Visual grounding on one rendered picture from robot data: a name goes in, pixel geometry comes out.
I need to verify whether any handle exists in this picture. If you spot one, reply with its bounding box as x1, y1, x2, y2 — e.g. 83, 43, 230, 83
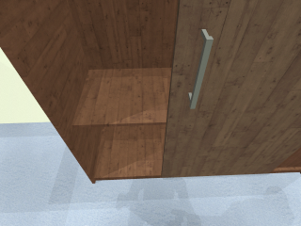
188, 29, 214, 109

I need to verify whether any wardrobe door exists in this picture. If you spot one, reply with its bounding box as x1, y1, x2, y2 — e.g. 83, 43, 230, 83
161, 0, 301, 178
277, 147, 301, 168

